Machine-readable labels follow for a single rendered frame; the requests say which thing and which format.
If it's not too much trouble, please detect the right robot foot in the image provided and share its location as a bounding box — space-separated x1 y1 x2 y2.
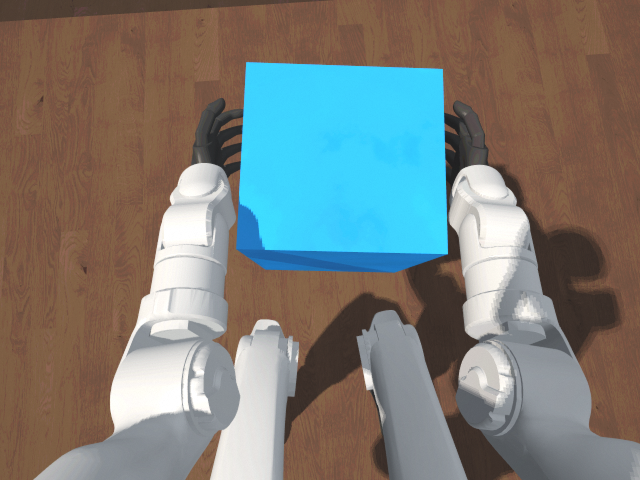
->
369 389 384 437

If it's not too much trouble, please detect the robot right upper arm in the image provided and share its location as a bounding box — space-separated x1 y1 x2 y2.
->
455 340 640 480

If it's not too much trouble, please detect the robot left forearm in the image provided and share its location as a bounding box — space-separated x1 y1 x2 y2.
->
110 163 236 423

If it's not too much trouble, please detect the right robot thigh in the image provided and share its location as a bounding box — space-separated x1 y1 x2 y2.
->
356 320 468 480

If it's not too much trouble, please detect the carton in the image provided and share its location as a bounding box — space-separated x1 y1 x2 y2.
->
236 62 448 273

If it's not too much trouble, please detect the right robot hand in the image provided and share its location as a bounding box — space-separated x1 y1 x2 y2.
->
444 100 489 189

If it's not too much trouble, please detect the left robot hand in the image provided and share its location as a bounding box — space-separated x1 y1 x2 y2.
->
191 98 244 178

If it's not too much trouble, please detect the robot right forearm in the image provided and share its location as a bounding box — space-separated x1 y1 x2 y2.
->
447 165 591 415

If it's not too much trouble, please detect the robot left upper arm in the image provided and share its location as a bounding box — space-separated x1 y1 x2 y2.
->
34 339 240 480

